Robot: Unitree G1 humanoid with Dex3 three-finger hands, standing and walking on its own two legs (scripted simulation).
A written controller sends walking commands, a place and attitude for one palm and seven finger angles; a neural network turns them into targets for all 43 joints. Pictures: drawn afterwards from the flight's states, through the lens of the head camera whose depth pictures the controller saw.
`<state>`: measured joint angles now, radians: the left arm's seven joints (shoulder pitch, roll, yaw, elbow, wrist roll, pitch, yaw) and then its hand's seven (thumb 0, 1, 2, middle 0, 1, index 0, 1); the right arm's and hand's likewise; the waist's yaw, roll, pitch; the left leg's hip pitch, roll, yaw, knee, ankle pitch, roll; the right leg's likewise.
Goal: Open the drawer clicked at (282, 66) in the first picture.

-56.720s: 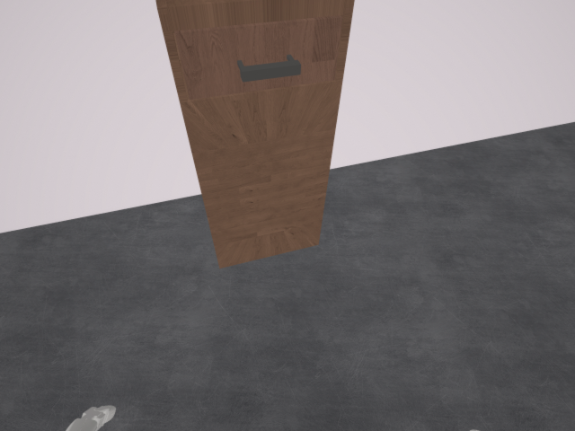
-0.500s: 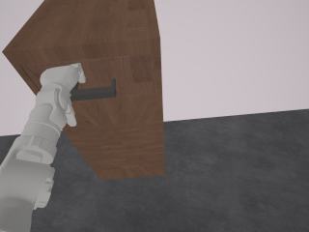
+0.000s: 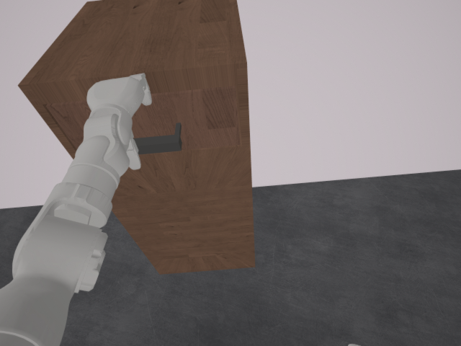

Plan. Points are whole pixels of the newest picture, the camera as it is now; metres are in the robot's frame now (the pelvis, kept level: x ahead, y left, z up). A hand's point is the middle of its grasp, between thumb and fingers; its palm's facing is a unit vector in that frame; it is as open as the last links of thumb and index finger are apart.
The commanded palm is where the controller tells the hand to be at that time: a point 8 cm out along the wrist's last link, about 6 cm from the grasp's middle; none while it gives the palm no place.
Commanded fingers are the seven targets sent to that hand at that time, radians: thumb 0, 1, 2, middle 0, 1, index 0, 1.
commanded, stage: move the hooked fingers above the handle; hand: left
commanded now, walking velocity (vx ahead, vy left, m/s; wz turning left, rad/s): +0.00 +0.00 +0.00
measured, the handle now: (149, 137) +0.52 +0.17 +0.08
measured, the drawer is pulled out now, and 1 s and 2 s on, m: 0.00 0.00 0.00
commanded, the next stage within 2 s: lower the fingers behind the handle in 1.94 s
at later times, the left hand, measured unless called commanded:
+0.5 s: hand (108, 126) +0.47 +0.22 +0.16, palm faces +0.04 +0.01 -1.00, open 13.9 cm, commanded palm +0.44 +0.19 +0.20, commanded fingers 0.00 -0.50 0.30 -0.30 -1.20 -0.30 -1.20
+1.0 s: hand (113, 132) +0.46 +0.21 +0.15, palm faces -0.05 -0.01 -1.00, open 13.5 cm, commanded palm +0.45 +0.18 +0.20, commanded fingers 0.00 -0.50 0.30 -0.30 -1.20 -0.30 -1.20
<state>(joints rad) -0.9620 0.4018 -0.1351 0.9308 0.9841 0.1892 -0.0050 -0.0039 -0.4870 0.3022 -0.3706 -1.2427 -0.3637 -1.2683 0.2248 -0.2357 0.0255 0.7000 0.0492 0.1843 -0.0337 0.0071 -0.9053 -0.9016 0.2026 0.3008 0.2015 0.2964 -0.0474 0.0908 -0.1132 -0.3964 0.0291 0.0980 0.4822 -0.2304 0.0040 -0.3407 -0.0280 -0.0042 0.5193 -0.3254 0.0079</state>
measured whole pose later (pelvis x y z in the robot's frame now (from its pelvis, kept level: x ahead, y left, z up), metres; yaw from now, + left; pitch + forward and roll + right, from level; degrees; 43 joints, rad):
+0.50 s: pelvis -0.01 +0.00 +0.00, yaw +2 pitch +9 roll +0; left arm -0.97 0.46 -0.20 0.89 0.96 0.20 0.04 -0.01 -0.49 0.30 -0.32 -1.20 -0.31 -1.20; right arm 0.23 -0.28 -0.04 0.72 0.04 0.15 -0.01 0.01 -0.91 -0.90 0.20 0.30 0.20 0.30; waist -0.04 0.07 -0.10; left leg -0.44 0.03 0.07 0.51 -0.23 0.00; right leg -0.36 -0.03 -0.04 0.52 -0.32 0.01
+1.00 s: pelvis +0.00 +0.00 +0.00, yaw +2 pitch +9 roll +1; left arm -0.94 0.44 -0.21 0.89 0.94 0.25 -0.03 -0.01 -0.49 0.30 -0.31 -1.20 -0.36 -1.25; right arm 0.26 -0.27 -0.02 0.73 0.06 0.17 -0.03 0.01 -0.91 -0.90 0.20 0.30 0.20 0.30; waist -0.03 0.07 -0.10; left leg -0.41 0.03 0.07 0.49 -0.23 0.00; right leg -0.34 -0.03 -0.03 0.51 -0.33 0.00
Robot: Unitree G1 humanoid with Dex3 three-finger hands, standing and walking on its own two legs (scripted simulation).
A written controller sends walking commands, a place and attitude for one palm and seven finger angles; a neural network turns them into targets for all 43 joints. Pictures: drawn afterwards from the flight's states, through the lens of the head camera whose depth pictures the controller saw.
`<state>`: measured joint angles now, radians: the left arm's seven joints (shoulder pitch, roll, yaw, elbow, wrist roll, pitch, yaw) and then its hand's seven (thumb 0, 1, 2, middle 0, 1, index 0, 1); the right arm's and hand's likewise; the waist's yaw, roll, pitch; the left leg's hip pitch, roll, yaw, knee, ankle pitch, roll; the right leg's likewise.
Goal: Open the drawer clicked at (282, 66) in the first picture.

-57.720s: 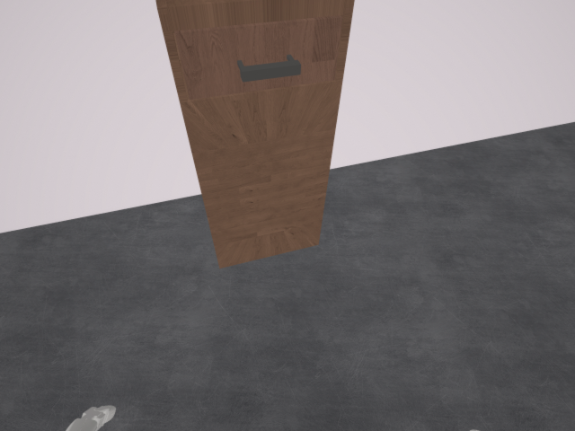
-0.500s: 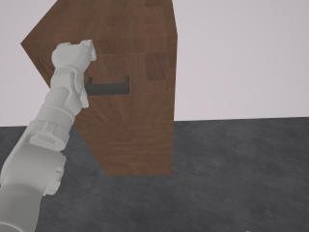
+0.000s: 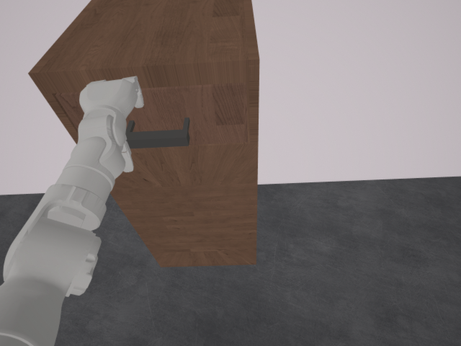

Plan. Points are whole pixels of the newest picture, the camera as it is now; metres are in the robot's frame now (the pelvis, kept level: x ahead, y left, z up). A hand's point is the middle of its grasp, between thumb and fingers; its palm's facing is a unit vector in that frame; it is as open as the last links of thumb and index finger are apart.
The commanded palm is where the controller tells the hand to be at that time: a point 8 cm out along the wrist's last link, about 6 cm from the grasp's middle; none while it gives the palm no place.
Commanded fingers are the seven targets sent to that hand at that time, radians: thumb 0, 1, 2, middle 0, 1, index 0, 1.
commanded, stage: move the hooked fingers above the handle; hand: left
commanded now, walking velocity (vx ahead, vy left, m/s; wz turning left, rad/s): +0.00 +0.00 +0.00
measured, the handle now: (157, 131) +0.52 +0.17 +0.08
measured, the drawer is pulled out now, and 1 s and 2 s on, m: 0.00 0.00 0.00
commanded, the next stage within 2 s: lower the fingers behind the handle in 0.94 s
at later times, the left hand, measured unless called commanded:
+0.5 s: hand (137, 118) +0.48 +0.17 +0.16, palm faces -0.02 -0.02 -1.00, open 13.6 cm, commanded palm +0.45 +0.19 +0.20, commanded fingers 0.00 -0.50 0.30 -0.30 -1.20 -0.30 -1.20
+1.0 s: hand (127, 114) +0.48 +0.19 +0.17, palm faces +0.05 +0.01 -1.00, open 13.7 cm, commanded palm +0.45 +0.18 +0.20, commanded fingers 0.00 -0.50 0.30 -0.30 -1.20 -0.30 -1.20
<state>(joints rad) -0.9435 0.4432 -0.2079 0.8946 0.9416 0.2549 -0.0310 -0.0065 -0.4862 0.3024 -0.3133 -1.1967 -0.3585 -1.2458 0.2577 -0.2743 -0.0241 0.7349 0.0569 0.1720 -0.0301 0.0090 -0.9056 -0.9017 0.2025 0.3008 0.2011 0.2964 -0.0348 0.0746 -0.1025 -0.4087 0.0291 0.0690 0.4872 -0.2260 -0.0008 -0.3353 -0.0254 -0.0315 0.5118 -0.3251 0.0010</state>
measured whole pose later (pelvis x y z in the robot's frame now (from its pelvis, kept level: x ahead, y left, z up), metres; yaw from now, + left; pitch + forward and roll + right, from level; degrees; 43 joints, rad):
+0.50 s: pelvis +0.00 +0.00 +0.00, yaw -1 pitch +8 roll +1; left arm -0.95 0.41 -0.15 0.94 0.98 0.21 0.01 -0.01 -0.49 0.30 -0.38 -1.24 -0.34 -1.25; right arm 0.22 -0.25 0.01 0.72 0.06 0.19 -0.05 0.01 -0.91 -0.90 0.20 0.30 0.20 0.30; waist -0.05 0.08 -0.11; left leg -0.39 0.04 0.09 0.48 -0.23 0.00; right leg -0.34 -0.02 -0.01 0.52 -0.33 0.00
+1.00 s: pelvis +0.00 +0.00 +0.00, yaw +0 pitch +9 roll +0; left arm -0.97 0.43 -0.20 0.89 0.97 0.22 0.04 -0.01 -0.49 0.30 -0.32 -1.20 -0.33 -1.24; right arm 0.26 -0.27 -0.04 0.73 0.05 0.16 -0.01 0.01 -0.91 -0.90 0.20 0.30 0.20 0.30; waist -0.04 0.08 -0.11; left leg -0.44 0.03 0.07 0.52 -0.23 0.00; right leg -0.37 -0.03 -0.03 0.53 -0.33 0.00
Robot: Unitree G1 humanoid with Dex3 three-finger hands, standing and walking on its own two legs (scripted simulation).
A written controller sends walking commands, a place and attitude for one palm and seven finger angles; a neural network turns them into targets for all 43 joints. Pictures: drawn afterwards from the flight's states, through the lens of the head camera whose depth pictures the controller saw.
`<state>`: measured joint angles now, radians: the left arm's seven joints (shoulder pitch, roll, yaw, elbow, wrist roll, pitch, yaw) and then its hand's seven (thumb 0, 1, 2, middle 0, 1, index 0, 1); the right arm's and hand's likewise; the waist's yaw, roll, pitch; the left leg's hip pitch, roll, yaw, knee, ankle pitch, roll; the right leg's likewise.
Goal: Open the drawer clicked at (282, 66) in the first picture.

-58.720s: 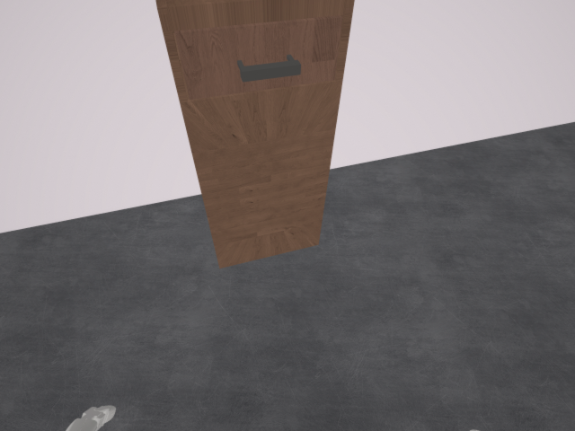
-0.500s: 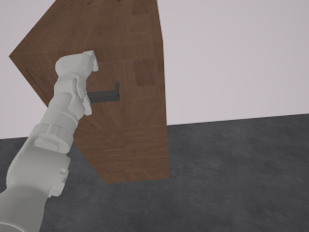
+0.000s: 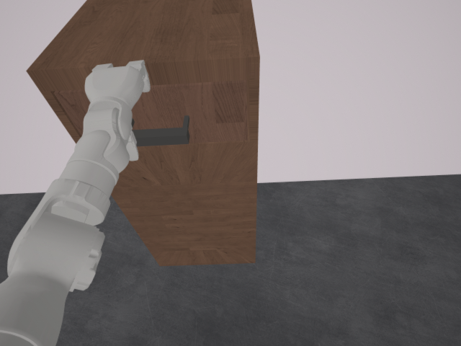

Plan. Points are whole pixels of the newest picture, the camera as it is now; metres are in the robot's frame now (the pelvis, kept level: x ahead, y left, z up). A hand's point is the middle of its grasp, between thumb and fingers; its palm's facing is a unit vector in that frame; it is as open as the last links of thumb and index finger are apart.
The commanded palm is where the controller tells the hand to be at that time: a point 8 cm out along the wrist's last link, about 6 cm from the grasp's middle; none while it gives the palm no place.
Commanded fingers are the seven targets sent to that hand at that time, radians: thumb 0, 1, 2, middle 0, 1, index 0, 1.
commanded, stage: lower the fingers behind the handle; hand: left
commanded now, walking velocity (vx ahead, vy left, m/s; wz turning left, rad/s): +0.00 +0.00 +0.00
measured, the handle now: (156, 129) +0.53 +0.16 +0.08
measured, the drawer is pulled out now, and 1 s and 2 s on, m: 0.00 0.00 0.00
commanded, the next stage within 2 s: close the thumb around the handle in 1.64 s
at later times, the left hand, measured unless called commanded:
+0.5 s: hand (138, 134) +0.48 +0.18 +0.11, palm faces -0.03 +0.01 -1.00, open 13.9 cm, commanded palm +0.46 +0.17 +0.17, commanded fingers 0.00 -0.50 0.30 -0.30 -1.20 -0.30 -1.20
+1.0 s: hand (156, 148) +0.48 +0.16 +0.08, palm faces -0.04 -0.04 -1.00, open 13.8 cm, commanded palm +0.46 +0.17 +0.14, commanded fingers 0.00 -0.50 0.30 -0.30 -1.20 -0.30 -1.20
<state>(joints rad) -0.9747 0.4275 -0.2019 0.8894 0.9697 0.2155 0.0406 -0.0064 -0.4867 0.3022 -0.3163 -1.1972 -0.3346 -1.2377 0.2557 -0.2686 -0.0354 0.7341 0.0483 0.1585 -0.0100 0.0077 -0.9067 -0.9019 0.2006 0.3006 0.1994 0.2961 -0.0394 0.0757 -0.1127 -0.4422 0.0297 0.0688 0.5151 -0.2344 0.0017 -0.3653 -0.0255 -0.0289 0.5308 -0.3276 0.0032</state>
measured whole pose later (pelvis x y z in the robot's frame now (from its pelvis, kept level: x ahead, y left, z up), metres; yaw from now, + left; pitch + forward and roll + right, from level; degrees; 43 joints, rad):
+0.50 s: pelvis +0.00 +0.00 +0.00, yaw +1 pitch +11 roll +0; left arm -0.94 0.40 -0.22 0.94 0.97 0.19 0.10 -0.01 -0.49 0.30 -0.32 -1.20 -0.31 -1.20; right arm 0.28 -0.27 -0.06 0.75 0.03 0.14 -0.02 0.01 -0.91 -0.90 0.20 0.30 0.20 0.30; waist -0.05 0.07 -0.10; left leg -0.50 0.03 0.05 0.55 -0.25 0.00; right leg -0.41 -0.02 -0.04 0.56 -0.35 0.00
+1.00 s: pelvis +0.01 -0.01 -0.01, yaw +0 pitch +12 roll +0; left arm -0.83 0.36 -0.17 0.90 1.00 0.08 0.15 -0.01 -0.49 0.30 -0.31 -1.19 -0.32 -1.20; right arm 0.26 -0.25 -0.06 0.72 0.03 0.14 -0.02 0.01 -0.91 -0.90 0.20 0.30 0.20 0.30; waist -0.06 0.06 -0.11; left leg -0.51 0.04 0.05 0.59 -0.28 -0.01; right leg -0.42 -0.02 -0.04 0.60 -0.37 -0.01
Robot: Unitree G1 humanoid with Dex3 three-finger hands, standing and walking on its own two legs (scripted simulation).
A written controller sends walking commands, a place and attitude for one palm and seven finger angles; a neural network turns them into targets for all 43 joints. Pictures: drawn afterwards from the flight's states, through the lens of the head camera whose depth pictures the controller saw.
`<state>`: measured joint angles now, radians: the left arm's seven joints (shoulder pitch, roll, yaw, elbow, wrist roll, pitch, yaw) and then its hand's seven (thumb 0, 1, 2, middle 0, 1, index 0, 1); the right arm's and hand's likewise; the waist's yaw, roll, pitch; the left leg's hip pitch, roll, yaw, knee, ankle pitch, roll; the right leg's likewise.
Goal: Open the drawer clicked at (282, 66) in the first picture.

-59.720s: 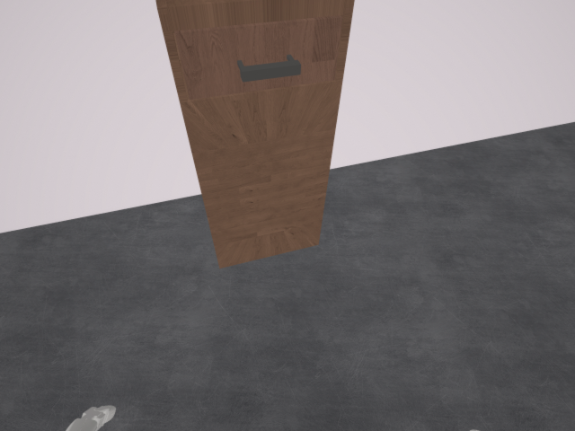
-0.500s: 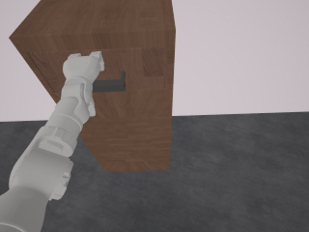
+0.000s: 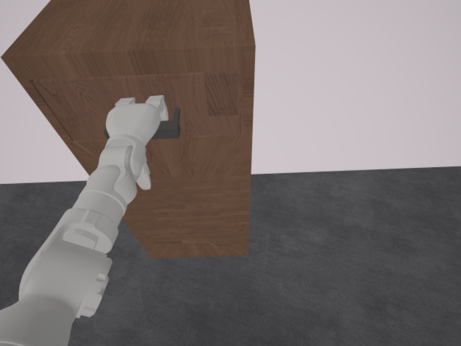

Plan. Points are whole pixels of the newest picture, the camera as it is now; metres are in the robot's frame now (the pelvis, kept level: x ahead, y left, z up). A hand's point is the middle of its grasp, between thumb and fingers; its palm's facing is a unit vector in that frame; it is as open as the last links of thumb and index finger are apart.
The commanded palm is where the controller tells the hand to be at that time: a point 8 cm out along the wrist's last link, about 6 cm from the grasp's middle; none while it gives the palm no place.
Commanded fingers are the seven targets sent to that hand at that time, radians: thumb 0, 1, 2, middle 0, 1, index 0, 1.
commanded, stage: lower the fingers behind the handle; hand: left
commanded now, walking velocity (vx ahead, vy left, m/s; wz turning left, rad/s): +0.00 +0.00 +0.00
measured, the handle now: (145, 122) +0.52 +0.17 +0.09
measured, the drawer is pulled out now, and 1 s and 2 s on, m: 0.00 0.00 0.01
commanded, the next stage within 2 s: close the thumb around the handle in 0.64 s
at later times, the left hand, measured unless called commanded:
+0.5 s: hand (138, 147) +0.47 +0.18 +0.07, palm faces -0.01 -0.04 -1.00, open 13.8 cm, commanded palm +0.45 +0.18 +0.13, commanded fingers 0.00 -0.50 0.30 -0.30 -1.20 -0.30 -1.20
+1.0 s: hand (138, 149) +0.47 +0.18 +0.07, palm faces -0.02 -0.03 -1.00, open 11.9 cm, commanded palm +0.45 +0.18 +0.13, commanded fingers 0.00 0.28 0.64 -0.36 -1.28 -0.36 -1.28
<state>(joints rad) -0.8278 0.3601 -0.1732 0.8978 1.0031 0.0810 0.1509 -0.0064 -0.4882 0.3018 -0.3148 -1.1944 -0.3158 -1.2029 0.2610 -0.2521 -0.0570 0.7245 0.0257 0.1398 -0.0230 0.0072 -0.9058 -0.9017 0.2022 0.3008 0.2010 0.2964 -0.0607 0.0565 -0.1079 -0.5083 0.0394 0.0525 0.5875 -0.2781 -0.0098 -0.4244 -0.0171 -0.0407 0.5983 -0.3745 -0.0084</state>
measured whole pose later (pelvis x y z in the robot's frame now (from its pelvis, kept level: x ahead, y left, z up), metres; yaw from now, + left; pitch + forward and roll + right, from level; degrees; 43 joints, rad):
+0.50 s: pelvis +0.00 +0.01 +0.00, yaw -1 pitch +14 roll +0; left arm -0.79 0.39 -0.12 0.91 1.03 0.04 0.21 -0.01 -0.49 0.30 -0.32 -1.20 -0.31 -1.20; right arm 0.32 -0.25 -0.08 0.72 0.02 0.14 -0.01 0.01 -0.91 -0.90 0.20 0.30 0.20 0.30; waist -0.07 0.05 -0.12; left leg -0.56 0.04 0.07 0.63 -0.30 0.00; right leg -0.48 -0.01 -0.02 0.63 -0.38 0.00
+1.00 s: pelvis -0.01 +0.01 -0.01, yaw -1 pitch +13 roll +0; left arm -0.85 0.38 -0.13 0.96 1.04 0.05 0.22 -0.01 -0.19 0.43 -0.34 -1.23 -0.34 -1.23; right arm 0.30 -0.25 -0.06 0.71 0.02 0.12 -0.02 0.01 -0.91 -0.90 0.20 0.30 0.20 0.30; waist -0.08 0.05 -0.11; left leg -0.58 0.04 0.07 0.64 -0.29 0.01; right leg -0.50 -0.02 -0.02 0.64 -0.37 0.01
